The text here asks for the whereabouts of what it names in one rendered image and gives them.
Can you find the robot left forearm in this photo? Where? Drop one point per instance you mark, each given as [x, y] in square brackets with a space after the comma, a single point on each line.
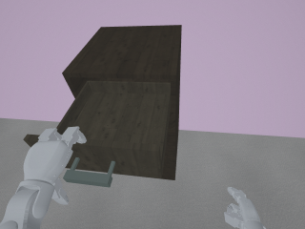
[29, 205]

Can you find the handle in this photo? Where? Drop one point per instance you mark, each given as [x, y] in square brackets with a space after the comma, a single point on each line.
[89, 178]

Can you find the drawer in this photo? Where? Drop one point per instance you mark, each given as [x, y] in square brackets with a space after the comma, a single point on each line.
[123, 121]

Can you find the robot right hand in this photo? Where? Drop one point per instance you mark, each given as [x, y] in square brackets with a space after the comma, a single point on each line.
[237, 215]

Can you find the cabinet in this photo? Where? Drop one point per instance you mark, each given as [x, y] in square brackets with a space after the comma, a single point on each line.
[134, 54]

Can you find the robot left hand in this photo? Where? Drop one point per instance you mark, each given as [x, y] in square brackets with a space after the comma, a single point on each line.
[49, 156]

